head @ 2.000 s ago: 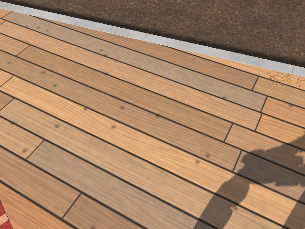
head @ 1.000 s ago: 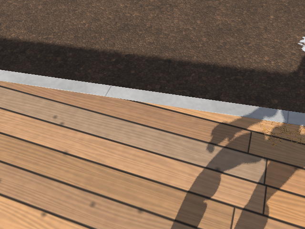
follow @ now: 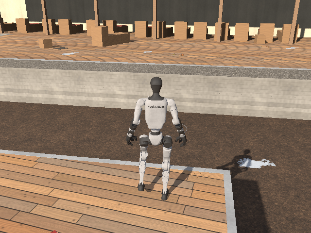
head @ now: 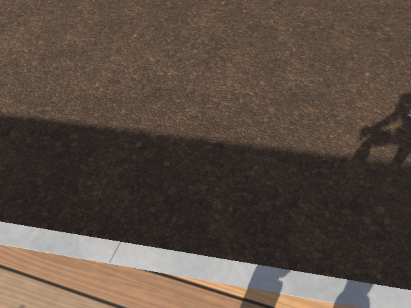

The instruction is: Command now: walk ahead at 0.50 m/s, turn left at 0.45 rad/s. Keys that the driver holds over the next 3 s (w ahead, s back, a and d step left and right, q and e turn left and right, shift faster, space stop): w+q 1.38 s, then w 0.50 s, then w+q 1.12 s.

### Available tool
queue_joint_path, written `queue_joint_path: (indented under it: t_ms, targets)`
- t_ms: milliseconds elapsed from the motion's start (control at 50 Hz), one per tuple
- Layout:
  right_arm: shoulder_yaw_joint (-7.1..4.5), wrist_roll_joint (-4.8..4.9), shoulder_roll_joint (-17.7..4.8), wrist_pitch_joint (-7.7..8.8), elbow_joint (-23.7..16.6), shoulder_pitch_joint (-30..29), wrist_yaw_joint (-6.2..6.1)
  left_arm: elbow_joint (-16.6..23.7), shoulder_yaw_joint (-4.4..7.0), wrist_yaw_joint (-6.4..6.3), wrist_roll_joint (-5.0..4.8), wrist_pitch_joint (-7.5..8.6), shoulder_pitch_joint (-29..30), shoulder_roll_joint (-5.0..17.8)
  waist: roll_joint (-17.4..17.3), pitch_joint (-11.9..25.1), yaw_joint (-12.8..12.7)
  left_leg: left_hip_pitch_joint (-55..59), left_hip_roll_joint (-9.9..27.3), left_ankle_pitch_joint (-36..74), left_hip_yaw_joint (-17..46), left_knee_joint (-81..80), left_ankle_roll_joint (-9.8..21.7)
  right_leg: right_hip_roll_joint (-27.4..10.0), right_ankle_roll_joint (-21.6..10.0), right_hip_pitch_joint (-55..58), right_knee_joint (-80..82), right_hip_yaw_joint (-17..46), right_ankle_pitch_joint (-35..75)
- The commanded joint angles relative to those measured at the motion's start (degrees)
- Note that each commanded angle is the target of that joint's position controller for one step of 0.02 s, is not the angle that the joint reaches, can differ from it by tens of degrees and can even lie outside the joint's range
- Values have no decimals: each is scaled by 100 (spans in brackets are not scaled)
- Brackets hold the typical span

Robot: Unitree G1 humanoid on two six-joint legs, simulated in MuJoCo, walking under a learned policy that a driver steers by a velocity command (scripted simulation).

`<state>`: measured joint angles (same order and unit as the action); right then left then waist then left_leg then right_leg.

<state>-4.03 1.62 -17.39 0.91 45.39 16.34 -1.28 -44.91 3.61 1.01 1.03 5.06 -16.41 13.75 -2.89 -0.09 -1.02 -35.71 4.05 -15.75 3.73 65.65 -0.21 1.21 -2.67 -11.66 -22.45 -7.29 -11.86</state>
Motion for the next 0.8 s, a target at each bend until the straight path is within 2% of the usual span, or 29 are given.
queue_joint_path:
  t_ms: [20,60,120,200,240,260,280,300,320,340,360,380,400,420,440,460,500,540,580,600,620,660,680,700,720,740,760,780,800]
  targets:
    - [-63,-89,-143,-53,-383,70,-34,270,195,-106,48,123,331,706,596,-142,176,-471,270,856,355,-503,-35,-1673,-929,149,1105,882,1843]
    - [12,-125,48,-48,-443,-117,34,163,213,-204,31,63,239,759,641,-152,139,-362,263,1496,177,-1163,0,-1600,-822,270,974,486,2094]
    - [76,-140,140,-69,-619,-647,158,77,253,-240,-24,-32,115,895,535,-317,-60,-109,185,1769,-206,-1807,96,-1636,-744,295,722,77,2328]
    - [80,-81,94,-224,-954,-1108,258,-13,337,-240,-242,-204,-97,1167,583,-508,-174,-79,38,779,-536,-2247,343,-1952,-672,788,339,-24,2637]
    - [-6,-82,-68,-279,-1000,-866,268,-15,388,-237,-305,-269,-3,1376,757,-271,15,559,-273,137,-871,-2431,520,-1893,-530,959,-255,-217,3790]
    - [-115,-82,-247,-277,-857,-319,247,0,383,-256,-331,-316,113,1416,725,71,301,1393,-552,201,-1059,-2651,626,-1732,-387,898,-978,-369,4392]
    - [-291,-49,-554,-260,-625,555,190,14,324,-250,-369,-331,248,1309,508,515,766,2682,-832,835,-1113,-3103,825,-1433,-161,461,-2187,-540,4219]
    - [-479,7,-1229,-277,-574,1182,77,132,228,-260,-196,-289,230,1017,-475,902,961,3975,166,1897,608,-3471,1370,-926,237,-857,-4472,-636,1514]
    - [-405,-58,-1544,-209,-720,828,152,489,51,-193,-128,-143,-187,472,-1569,1790,283,5024,1498,962,3946,-4524,2657,151,570,-2603,-6281,534,-2454]
    - [-285,-53,-1014,-138,-826,721,255,537,157,-162,-304,-29,292,955,-447,1731,647,4617,1577,127,3957,-5015,2524,-124,508,-2946,-6222,1362,-2164]
    - [-190,-53,-687,-93,-710,643,279,625,173,-165,-410,-4,479,965,-236,859,519,4065,1402,-354,3256,-4968,2254,-296,399,-3274,-5950,1210,-1953]
    - [-125,-46,-459,-44,-641,490,275,547,186,-201,-315,7,422,932,223,345,321,3418,1099,-589,2732,-4901,1957,-563,336,-3232,-5516,1209,-1614]
    - [-51,-91,-266,5,-693,214,238,565,211,-250,-198,-29,476,957,231,148,184,2909,842,-424,2386,-4872,1760,-702,315,-3034,-5081,1256,-1102]
    - [-23,-181,-233,44,-795,47,193,562,224,-240,-171,-85,355,938,69,94,12,2544,619,-172,2176,-4920,1686,-757,335,-2718,-4905,1304,-707]
    - [-40,-214,-265,76,-824,31,153,575,234,-235,-155,-130,271,930,-25,149,-58,2411,518,-23,2100,-4962,1696,-742,374,-2601,-4718,1304,-482]
    - [-74,-217,-346,94,-752,204,114,598,229,-237,-107,-196,305,876,35,201,-33,2378,469,126,1992,-4906,1688,-718,421,-2576,-4550,1253,-364]
    - [-99,-172,-404,133,-698,376,17,746,169,-284,-80,-260,568,729,34,38,-6,2158,340,273,1851,-4922,1697,-608,508,-2667,-3958,1211,-18]
    - [-104,-147,-380,130,-628,513,-62,894,94,-295,-35,-250,958,585,-81,-84,114,2070,176,385,1683,-4820,1571,-519,541,-2666,-3080,1189,552]
    - [-57,-181,-297,66,-602,622,-77,979,11,-287,38,-203,1253,416,-230,-84,224,1853,47,743,1527,-4578,1467,-356,527,-2320,-2400,1114,1009]
    - [-45,-186,-277,23,-576,692,-81,1057,-2,-270,30,-184,1422,377,-330,-26,282,1799,-5,903,1533,-4504,1418,-235,493,-2159,-2244,1036,1139]
    - [-46,-147,-288,-43,-548,774,-90,1080,-15,-236,1,-183,1385,375,-312,-19,254,1765,19,925,1619,-4312,1377,-179,456,-2051,-2007,1059,1234]
    - [-77,-121,-441,-120,-583,827,-127,1164,9,-120,10,-118,1452,460,-413,93,302,1566,-22,1074,1754,-4097,1301,74,315,-1451,-1842,984,1270]
    - [-76,-147,-426,-141,-644,735,-141,1213,23,-119,19,-131,1371,444,-567,147,243,1322,-145,1264,1761,-4089,1267,259,360,-939,-1902,819,1164]
    - [-70,-125,-422,-132,-725,622,-163,1192,67,-108,2,-128,1190,485,-669,162,117,1357,-160,1113,1938,-4008,1250,276,376,-724,-1845,857,836]
    - [-33,-82,-394,-151,-765,512,-164,1167,105,-75,-75,-99,935,576,-651,66,-112,1719,-55,597,2271,-3778,1149,117,197,-796,-1295,1011,426]
    - [5,-19,-299,-180,-866,354,-174,1098,105,-46,-53,-56,641,565,-491,94,-281,1690,-175,295,2294,-3482,1031,9,43,-345,-745,1054,679]
    - [116,-44,77,-153,-1074,90,-136,965,167,-55,-46,-30,-131,736,-5,471,-614,1030,-590,-506,1926,-1983,744,-750,-212,892,-499,1891,1099]
    - [197,5,395,-159,-1033,1143,-116,989,258,-42,37,-75,-481,1166,1937,1195,-198,-1,-1404,-2312,1174,-35,302,-2075,-1068,2205,-473,3761,1663]
    - [101,200,-93,-115,-1060,1412,-85,1030,259,19,-113,-97,-464,1162,2499,1277,-81,-1054,-1159,-2091,1166,1203,127,-2732,-1531,2237,128,5505,-39]
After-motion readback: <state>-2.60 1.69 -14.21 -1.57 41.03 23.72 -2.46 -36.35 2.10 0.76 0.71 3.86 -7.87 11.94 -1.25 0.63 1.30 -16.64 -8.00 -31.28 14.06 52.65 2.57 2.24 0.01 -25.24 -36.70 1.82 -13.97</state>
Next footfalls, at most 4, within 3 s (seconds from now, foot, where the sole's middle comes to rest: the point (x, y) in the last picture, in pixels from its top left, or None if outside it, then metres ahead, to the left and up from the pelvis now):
0.30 left None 0.27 0.15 -0.78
0.74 right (219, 307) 0.51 0.02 -0.78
1.20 left None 0.47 0.32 -0.78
1.66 right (131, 277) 0.61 0.31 -0.78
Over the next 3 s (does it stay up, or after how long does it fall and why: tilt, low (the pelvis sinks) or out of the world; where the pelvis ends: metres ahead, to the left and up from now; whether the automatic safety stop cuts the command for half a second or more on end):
stays up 0.50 1.01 -0.02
